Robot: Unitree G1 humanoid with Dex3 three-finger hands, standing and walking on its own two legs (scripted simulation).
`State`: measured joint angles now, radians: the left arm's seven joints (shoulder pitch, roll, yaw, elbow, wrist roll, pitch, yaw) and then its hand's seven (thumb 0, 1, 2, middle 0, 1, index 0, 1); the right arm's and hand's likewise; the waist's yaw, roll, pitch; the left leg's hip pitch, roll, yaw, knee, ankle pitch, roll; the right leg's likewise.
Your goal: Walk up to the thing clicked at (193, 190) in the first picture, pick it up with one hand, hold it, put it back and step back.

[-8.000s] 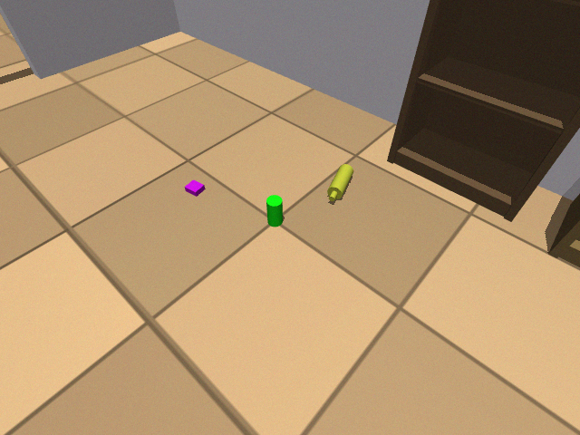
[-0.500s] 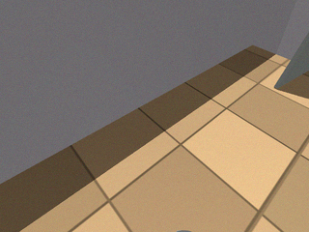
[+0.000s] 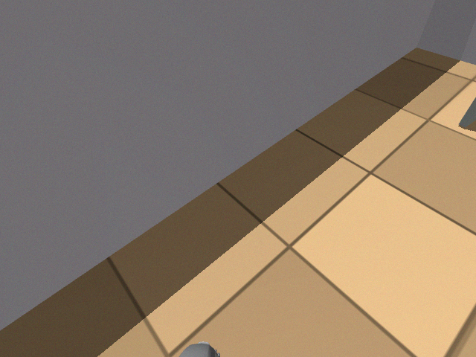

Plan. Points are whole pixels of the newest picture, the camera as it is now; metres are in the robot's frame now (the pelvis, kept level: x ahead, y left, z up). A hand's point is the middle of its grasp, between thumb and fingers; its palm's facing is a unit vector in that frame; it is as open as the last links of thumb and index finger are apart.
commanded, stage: walk up
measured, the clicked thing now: out of the picture +0.10 -1.35 -0.76
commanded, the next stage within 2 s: none
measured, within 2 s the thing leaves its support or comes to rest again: neither
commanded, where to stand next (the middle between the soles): +0.50 +0.02 m, yaw +0 degrees
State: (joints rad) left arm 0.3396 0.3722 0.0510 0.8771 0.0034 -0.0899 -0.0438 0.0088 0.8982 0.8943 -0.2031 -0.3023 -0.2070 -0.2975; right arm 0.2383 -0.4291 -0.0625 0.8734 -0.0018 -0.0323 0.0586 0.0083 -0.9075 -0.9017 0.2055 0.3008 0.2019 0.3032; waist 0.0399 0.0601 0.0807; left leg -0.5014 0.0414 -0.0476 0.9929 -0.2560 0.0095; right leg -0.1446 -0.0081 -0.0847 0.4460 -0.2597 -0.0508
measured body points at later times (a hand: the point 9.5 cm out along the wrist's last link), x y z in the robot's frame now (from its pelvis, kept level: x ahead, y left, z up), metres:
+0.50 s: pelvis +0.19 +0.02 -0.01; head +0.21 +0.03 +0.44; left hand +0.25 +0.34 -0.12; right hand +0.28 -0.29 -0.11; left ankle +0.21 +0.13 -0.74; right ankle +0.26 -0.13 -0.69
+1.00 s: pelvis +0.38 -0.01 -0.01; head +0.40 -0.10 +0.43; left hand +0.50 +0.30 -0.06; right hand +0.43 -0.37 -0.14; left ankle +0.55 +0.15 -0.64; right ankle +0.35 -0.16 -0.74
